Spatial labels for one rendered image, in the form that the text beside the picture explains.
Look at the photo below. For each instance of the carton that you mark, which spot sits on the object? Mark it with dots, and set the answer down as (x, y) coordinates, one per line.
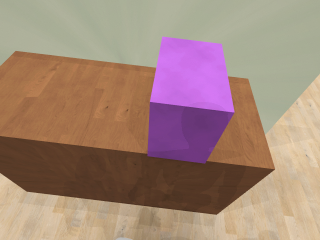
(191, 102)

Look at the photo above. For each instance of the pedestal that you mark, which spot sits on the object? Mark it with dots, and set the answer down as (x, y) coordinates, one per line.
(79, 128)

